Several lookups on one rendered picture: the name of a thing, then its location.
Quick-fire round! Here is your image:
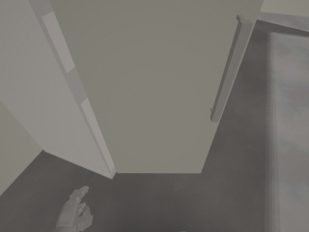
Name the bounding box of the handle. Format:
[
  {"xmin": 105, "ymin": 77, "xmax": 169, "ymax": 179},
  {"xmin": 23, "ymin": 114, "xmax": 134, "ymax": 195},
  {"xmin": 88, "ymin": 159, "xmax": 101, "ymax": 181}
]
[{"xmin": 210, "ymin": 14, "xmax": 253, "ymax": 123}]

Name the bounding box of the left robot hand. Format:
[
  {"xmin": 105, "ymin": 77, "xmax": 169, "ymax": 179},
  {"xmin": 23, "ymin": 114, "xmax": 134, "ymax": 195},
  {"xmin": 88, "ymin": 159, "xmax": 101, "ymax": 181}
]
[{"xmin": 55, "ymin": 186, "xmax": 93, "ymax": 232}]

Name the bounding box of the fridge door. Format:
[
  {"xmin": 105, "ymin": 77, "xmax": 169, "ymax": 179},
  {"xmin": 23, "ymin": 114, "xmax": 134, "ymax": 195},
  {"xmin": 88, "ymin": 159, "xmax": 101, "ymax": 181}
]
[{"xmin": 49, "ymin": 0, "xmax": 264, "ymax": 174}]

